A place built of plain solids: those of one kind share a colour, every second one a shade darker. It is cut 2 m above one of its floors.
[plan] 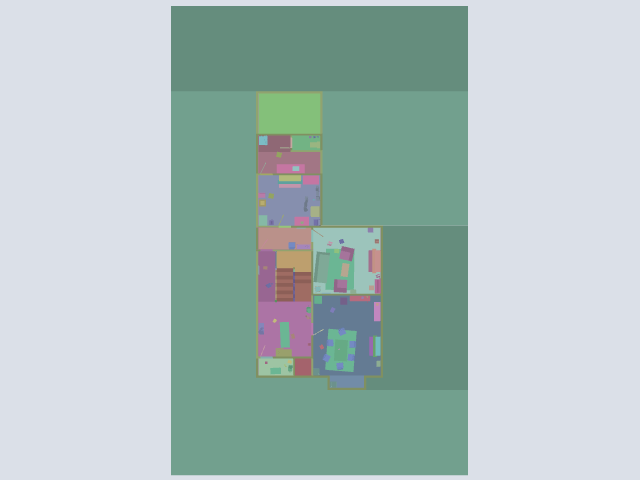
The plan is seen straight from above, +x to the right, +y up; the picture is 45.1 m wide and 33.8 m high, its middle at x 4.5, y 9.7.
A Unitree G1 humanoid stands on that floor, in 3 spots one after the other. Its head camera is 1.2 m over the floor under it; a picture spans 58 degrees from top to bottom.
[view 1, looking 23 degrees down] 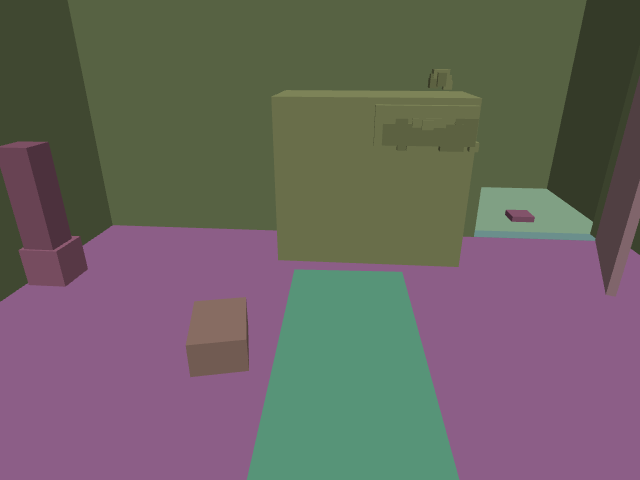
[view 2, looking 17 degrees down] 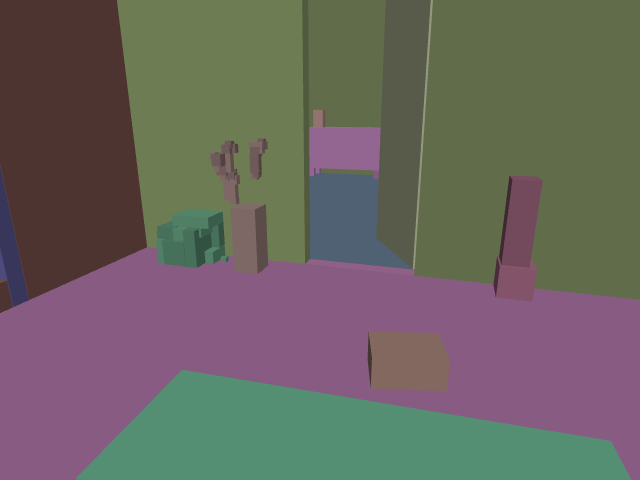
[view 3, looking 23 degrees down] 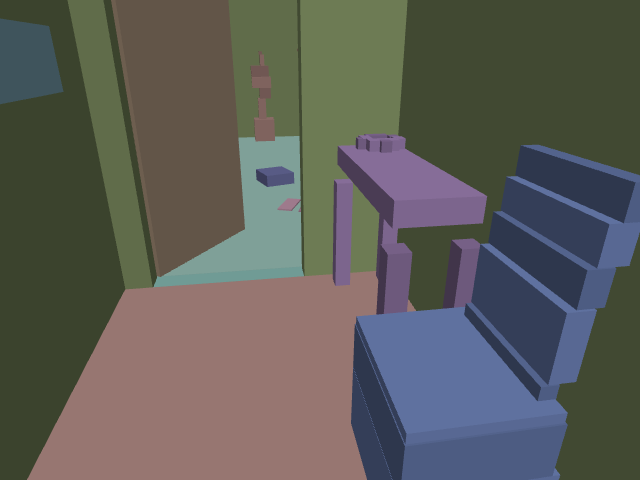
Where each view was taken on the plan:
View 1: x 2.02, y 4.46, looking -85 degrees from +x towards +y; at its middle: chest_drawers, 2.68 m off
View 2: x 0.80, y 2.79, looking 17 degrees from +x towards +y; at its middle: floor_dining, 4.10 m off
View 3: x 1.62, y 9.82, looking -9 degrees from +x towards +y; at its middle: wall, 2.49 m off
